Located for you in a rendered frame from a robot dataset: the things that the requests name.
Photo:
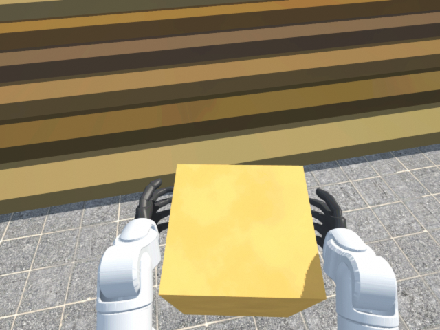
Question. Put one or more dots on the robot left hand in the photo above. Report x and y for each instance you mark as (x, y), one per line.
(148, 206)

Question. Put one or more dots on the robot right hand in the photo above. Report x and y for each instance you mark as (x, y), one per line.
(331, 218)

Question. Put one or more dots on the right robot forearm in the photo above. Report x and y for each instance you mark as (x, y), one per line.
(366, 287)

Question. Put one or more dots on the carton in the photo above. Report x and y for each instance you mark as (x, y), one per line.
(241, 242)

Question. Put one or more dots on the left robot forearm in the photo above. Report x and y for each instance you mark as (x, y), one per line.
(125, 278)

